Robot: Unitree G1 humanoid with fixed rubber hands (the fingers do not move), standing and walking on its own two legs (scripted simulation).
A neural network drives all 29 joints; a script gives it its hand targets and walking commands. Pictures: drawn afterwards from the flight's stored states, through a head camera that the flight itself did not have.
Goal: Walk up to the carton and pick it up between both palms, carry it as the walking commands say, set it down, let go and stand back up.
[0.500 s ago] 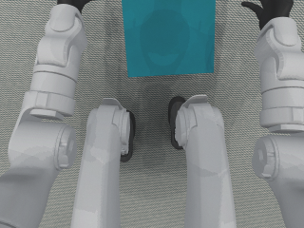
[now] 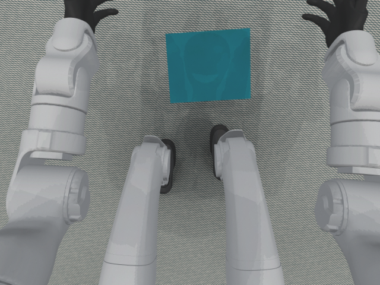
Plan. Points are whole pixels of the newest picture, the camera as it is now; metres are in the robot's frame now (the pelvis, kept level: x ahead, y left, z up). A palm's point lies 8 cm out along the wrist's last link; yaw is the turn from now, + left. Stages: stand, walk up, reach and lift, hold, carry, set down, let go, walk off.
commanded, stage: set down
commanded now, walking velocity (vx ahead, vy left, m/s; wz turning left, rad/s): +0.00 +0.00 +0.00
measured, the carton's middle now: (206, 71) +0.46 -0.05 -0.46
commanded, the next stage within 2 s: let go in 0.38 s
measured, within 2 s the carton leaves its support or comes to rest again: neither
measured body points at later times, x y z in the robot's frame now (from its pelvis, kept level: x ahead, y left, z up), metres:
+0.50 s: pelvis +0.04 -0.01 +0.09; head +0.34 -0.04 +0.41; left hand +0.51 +0.16 -0.05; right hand +0.48 -0.24 -0.05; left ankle +0.10 +0.11 -0.55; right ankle +0.15 -0.10 -0.55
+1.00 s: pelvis +0.14 +0.00 +0.17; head +0.26 -0.01 +0.60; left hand +0.39 +0.21 +0.07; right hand +0.38 -0.23 +0.07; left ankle +0.10 +0.11 -0.55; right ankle +0.15 -0.10 -0.55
